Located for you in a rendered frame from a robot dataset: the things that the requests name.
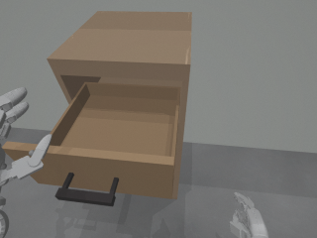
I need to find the handle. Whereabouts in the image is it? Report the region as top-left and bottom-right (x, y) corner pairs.
(55, 173), (119, 207)

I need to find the right robot hand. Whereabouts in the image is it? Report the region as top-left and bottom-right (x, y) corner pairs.
(230, 192), (269, 238)

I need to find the left robot hand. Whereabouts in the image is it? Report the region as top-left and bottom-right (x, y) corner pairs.
(0, 87), (53, 193)

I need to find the drawer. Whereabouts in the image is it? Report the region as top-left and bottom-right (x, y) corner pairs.
(2, 81), (181, 199)

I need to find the cabinet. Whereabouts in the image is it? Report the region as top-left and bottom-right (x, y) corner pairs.
(47, 11), (192, 199)

